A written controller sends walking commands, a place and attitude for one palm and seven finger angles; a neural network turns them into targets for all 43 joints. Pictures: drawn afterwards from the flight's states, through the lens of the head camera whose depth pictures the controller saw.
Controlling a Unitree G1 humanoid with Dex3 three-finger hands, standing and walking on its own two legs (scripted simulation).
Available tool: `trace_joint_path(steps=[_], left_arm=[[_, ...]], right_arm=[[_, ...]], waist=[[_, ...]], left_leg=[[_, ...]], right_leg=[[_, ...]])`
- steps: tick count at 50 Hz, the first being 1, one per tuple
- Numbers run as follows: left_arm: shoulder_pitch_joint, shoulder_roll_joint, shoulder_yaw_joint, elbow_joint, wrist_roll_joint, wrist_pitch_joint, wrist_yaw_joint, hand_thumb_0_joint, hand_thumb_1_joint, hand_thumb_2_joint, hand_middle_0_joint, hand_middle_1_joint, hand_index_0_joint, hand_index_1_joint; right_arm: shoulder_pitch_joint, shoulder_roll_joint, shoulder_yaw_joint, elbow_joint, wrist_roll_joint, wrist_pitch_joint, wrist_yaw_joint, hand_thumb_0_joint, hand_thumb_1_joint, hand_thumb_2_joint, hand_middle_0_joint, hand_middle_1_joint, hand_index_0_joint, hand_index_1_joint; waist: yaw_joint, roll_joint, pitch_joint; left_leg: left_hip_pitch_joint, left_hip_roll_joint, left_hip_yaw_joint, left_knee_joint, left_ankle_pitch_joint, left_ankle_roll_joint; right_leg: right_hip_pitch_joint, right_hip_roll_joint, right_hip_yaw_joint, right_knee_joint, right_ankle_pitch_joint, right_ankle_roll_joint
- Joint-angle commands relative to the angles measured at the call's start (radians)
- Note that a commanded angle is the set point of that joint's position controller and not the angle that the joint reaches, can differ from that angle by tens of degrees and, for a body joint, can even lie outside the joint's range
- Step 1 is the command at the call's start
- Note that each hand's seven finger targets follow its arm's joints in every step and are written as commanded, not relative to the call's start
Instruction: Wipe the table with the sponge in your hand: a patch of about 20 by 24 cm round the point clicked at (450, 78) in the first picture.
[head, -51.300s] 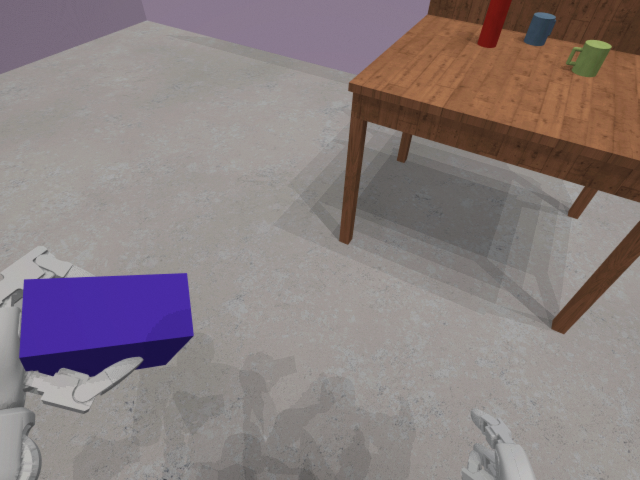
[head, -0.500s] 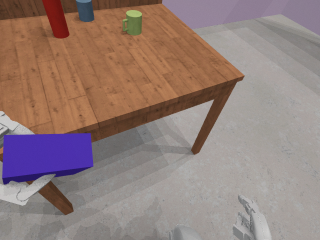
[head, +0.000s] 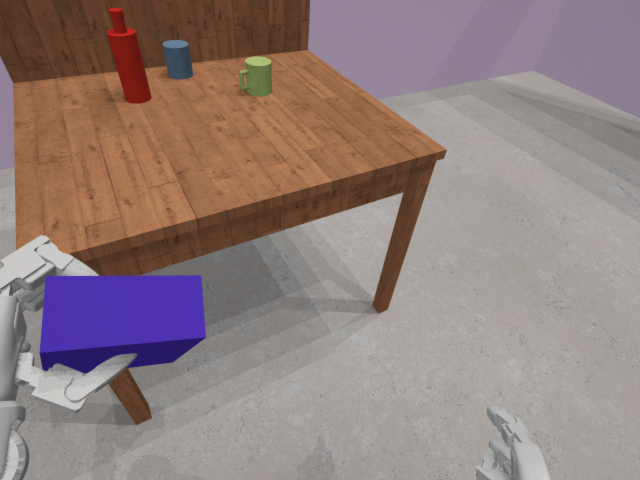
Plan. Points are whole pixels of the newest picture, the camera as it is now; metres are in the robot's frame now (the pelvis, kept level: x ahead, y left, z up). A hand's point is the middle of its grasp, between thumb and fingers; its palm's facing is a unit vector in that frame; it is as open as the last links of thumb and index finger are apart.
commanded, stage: stop stepping back and stand still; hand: left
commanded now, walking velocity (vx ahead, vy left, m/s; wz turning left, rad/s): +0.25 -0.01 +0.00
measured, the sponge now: (143, 326) +0.23 +0.19 +0.14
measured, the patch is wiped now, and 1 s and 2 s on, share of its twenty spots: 1.00 1.00 1.00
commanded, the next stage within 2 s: stand and wait in 0.48 s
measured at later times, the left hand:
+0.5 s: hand (73, 362) +0.17 +0.21 +0.20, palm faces +0.40 -0.82 -0.41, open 9.7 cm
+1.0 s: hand (47, 334) +0.19 +0.24 +0.19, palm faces +0.47 -0.80 -0.38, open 9.7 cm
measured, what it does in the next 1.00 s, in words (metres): steps on the spot: right foot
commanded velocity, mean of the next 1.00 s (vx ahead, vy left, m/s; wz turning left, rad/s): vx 0.06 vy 0.02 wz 0.00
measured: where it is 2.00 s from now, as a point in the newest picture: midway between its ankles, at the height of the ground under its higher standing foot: outside the picture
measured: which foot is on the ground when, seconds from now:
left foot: down 0.00-1.00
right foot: up 0.00-0.18, down 0.20-1.00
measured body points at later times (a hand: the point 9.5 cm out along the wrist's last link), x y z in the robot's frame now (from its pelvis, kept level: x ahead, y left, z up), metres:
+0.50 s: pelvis -0.03 -0.03 +0.01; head -0.05 -0.03 +0.45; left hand +0.14 +0.25 +0.22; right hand +0.14 -0.27 -0.07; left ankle -0.01 +0.10 -0.72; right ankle +0.03 -0.13 -0.68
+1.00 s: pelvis -0.01 -0.02 +0.02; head -0.01 -0.01 +0.47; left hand +0.16 +0.28 +0.21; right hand +0.18 -0.24 -0.06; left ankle +0.00 +0.10 -0.72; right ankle +0.03 -0.13 -0.72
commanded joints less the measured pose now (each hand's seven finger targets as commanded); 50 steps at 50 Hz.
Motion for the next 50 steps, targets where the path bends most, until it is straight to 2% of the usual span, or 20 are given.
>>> trace_joint_path(steps=[1,5,8,9,10,11,15,18,19,21,23,26,28,29,30,34,37,39,42,50], left_arm=[[-0.101,0.193,0.139,-0.264,0.006,-0.080,0.031,0.000,0.100,1.300,-1.200,-1.600,-1.200,-1.600],[-0.084,0.148,0.130,-0.088,-0.021,-0.069,0.006,0.000,0.100,1.300,-1.200,-1.600,-1.200,-1.600],[-0.077,0.120,0.107,-0.016,-0.019,-0.054,0.000,0.000,0.100,1.300,-1.200,-1.600,-1.200,-1.600],[-0.074,0.128,0.100,-0.017,-0.011,-0.052,-0.003,0.000,0.100,1.300,-1.200,-1.600,-1.200,-1.600],[-0.091,0.141,0.094,-0.017,-0.008,-0.051,-0.010,0.000,0.100,1.300,-1.200,-1.600,-1.200,-1.600],[-0.184,0.144,0.095,-0.082,-0.027,-0.072,-0.027,0.000,0.100,1.300,-1.200,-1.600,-1.200,-1.600],[-0.182,0.218,0.157,-0.270,-0.013,-0.104,-0.009,0.000,0.100,1.300,-1.200,-1.600,-1.200,-1.600],[-0.061,0.188,0.136,-0.338,-0.006,-0.094,0.032,0.000,0.100,1.300,-1.200,-1.600,-1.200,-1.600],[-0.045,0.183,0.137,-0.333,-0.005,-0.094,0.042,0.000,0.100,1.300,-1.200,-1.600,-1.200,-1.600],[-0.083,0.152,0.129,-0.343,-0.003,-0.091,0.059,0.000,0.100,1.300,-1.200,-1.600,-1.200,-1.600],[-0.122,0.171,0.160,-0.212,0.007,-0.083,0.056,0.000,0.100,1.300,-1.200,-1.600,-1.200,-1.600],[-0.063,0.113,0.118,-0.041,-0.004,-0.058,0.048,0.000,0.100,1.300,-1.200,-1.600,-1.200,-1.600],[-0.037,0.086,0.081,0.030,-0.006,-0.047,0.027,0.000,0.100,1.300,-1.200,-1.600,-1.200,-1.600],[-0.046,0.104,0.070,0.025,-0.001,-0.050,0.010,0.000,0.100,1.300,-1.200,-1.600,-1.200,-1.600],[-0.089,0.105,0.064,0.010,-0.006,-0.053,-0.001,0.000,0.100,1.300,-1.200,-1.600,-1.200,-1.600],[-0.154,0.153,0.104,-0.174,-0.013,-0.083,0.011,0.000,0.100,1.300,-1.200,-1.600,-1.200,-1.600],[-0.105,0.175,0.129,-0.304,-0.003,-0.099,0.042,0.000,0.100,1.300,-1.200,-1.600,-1.200,-1.600],[-0.068,0.159,0.125,-0.346,0.001,-0.104,0.062,0.000,0.100,1.300,-1.200,-1.600,-1.200,-1.600],[-0.040,0.145,0.127,-0.276,0.008,-0.088,0.072,0.000,0.100,1.300,-1.200,-1.600,-1.200,-1.600],[-0.055,0.075,0.062,-0.095,-0.005,-0.070,0.042,0.000,0.100,1.300,-1.200,-1.600,-1.200,-1.600]], right_arm=[[-0.083,-0.090,-0.035,-0.138,0.014,-0.080,0.013,0.000,-0.900,-0.900,0.200,0.300,0.200,0.300],[-0.078,-0.122,-0.037,-0.103,0.013,-0.079,0.019,0.000,-0.900,-0.900,0.200,0.300,0.200,0.300],[-0.106,-0.139,-0.037,-0.131,-0.002,-0.056,0.001,0.000,-0.900,-0.900,0.200,0.300,0.200,0.300],[-0.100,-0.129,-0.043,-0.132,0.000,-0.050,0.002,0.000,-0.900,-0.900,0.200,0.300,0.200,0.300],[-0.123,-0.120,-0.054,-0.148,0.008,-0.042,0.007,0.000,-0.900,-0.900,0.200,0.300,0.200,0.300],[-0.147,-0.116,-0.045,-0.145,0.004,-0.044,0.011,0.000,-0.900,-0.900,0.200,0.300,0.200,0.300],[-0.121,-0.103,-0.049,-0.112,0.000,-0.019,0.023,0.000,-0.900,-0.900,0.200,0.300,0.200,0.300],[-0.133,-0.070,-0.019,-0.115,-0.015,-0.028,0.002,0.000,-0.900,-0.900,0.200,0.300,0.200,0.300],[-0.124,-0.089,-0.020,-0.119,-0.023,-0.034,-0.005,0.000,-0.900,-0.900,0.200,0.300,0.200,0.300],[-0.131,-0.124,-0.025,-0.138,-0.021,-0.048,-0.010,0.000,-0.900,-0.900,0.200,0.300,0.200,0.300],[-0.105,-0.107,-0.044,-0.110,-0.009,-0.066,0.002,0.000,-0.900,-0.900,0.200,0.300,0.200,0.300],[-0.105,-0.101,-0.028,-0.108,0.003,-0.065,0.009,0.000,-0.900,-0.900,0.200,0.300,0.200,0.300],[-0.127,-0.102,-0.022,-0.128,0.001,-0.046,0.006,0.000,-0.900,-0.900,0.200,0.300,0.200,0.300],[-0.126,-0.100,-0.032,-0.135,-0.001,-0.031,0.010,0.000,-0.900,-0.900,0.200,0.300,0.200,0.300],[-0.147,-0.097,-0.035,-0.143,0.004,-0.026,0.019,0.000,-0.900,-0.900,0.200,0.300,0.200,0.300],[-0.142,-0.100,-0.043,-0.139,-0.001,-0.023,0.026,0.000,-0.900,-0.900,0.200,0.300,0.200,0.300],[-0.160,-0.088,-0.027,-0.145,-0.021,-0.023,0.005,0.000,-0.900,-0.900,0.200,0.300,0.200,0.300],[-0.169,-0.111,-0.032,-0.159,-0.024,-0.028,-0.001,0.000,-0.900,-0.900,0.200,0.300,0.200,0.300],[-0.163,-0.098,-0.029,-0.155,-0.007,-0.037,-0.005,0.000,-0.900,-0.900,0.200,0.300,0.200,0.300],[-0.152,-0.113,-0.039,-0.148,-0.006,-0.032,0.007,0.000,-0.900,-0.900,0.200,0.300,0.200,0.300]], waist=[[-0.008,0.370,0.031],[0.015,0.207,0.148],[0.053,0.092,0.103],[0.050,-0.121,0.078],[0.030,-0.308,0.052],[0.018,-0.249,0.079],[-0.007,-0.061,0.004],[-0.001,0.052,-0.028],[-0.002,0.152,-0.014],[0.007,0.476,0.046],[0.009,0.315,0.069],[0.032,0.239,0.100],[0.044,0.040,0.126],[0.031,-0.177,0.108],[0.017,-0.228,0.110],[0.016,-0.072,0.020],[0.010,0.099,-0.013],[0.036,0.299,-0.004],[0.036,0.262,0.011],[0.022,0.077,-0.028]], left_leg=[[0.113,0.298,-0.418,-0.345,0.219,0.219],[-0.132,0.241,-0.199,-0.308,0.171,0.128],[-0.301,0.118,-0.097,-0.027,-0.170,0.074],[-0.375,0.020,-0.004,0.256,-0.167,0.049],[-0.429,-0.031,-0.067,0.532,-0.143,0.025],[-0.419,-0.007,-0.125,0.650,-0.020,0.007],[-0.083,0.081,-0.102,0.357,0.028,0.016],[0.118,0.015,-0.004,-0.005,-0.009,0.036],[0.087,0.019,-0.041,-0.130,-0.075,0.048],[-0.026,0.265,-0.450,-0.445,-0.381,0.163],[-0.128,0.278,-0.426,-0.447,-0.287,0.180],[-0.169,0.192,-0.231,-0.307,-0.086,0.102],[-0.227,0.097,-0.134,-0.080,-0.021,0.041],[-0.278,0.017,-0.065,0.170,0.007,0.006],[-0.317,-0.006,-0.078,0.322,0.024,-0.012],[-0.133,0.055,-0.109,0.169,0.049,-0.004],[0.071,0.036,-0.095,-0.159,0.144,0.012],[0.028,0.149,-0.275,-0.302,0.074,0.056],[-0.096,0.127,-0.239,-0.319,-0.024,0.041],[0.029,0.081,-0.147,-0.188,0.360,0.000]], right_leg=[[-0.260,-0.020,0.109,0.405,-0.104,0.021],[0.087,-0.022,0.034,0.020,-0.009,0.022],[0.440,0.030,-0.017,-0.290,0.040,0.024],[0.487,-0.071,0.143,-0.420,-0.026,-0.018],[0.400,-0.288,0.561,-0.587,-0.246,-0.094],[0.299,-0.313,0.622,-0.642,-0.257,-0.118],[0.017,-0.269,0.345,-0.553,-0.319,-0.115],[-0.016,-0.186,0.198,-0.452,-0.356,-0.073],[0.014,-0.133,0.154,-0.343,-0.358,-0.055],[-0.011,0.068,-0.022,0.130,-0.207,0.027],[0.004,0.019,0.062,0.308,-0.125,0.032],[0.203,-0.001,0.028,-0.105,-0.077,0.035],[0.356,0.005,0.043,-0.423,0.097,0.028],[0.379,-0.131,0.275,-0.542,0.090,-0.030],[0.343,-0.277,0.465,-0.608,0.158,-0.084],[0.254,-0.261,0.347,-0.548,-0.003,-0.110],[0.218,-0.145,0.195,-0.425,-0.014,-0.052],[0.238,-0.019,0.103,-0.304,0.043,0.004],[0.347,0.011,0.069,-0.319,0.088,0.026],[0.369,-0.035,0.108,-0.386,0.326,0.014]])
